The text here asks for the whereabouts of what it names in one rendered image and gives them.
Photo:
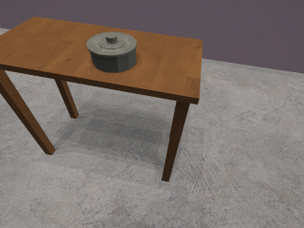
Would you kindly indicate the knob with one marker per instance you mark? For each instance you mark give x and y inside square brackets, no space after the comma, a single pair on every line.
[111,37]

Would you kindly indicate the table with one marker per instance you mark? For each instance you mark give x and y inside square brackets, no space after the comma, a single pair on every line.
[167,67]

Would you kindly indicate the lid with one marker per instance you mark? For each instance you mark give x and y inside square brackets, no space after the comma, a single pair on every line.
[124,45]

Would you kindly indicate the pot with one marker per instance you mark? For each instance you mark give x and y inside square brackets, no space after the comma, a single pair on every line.
[114,64]

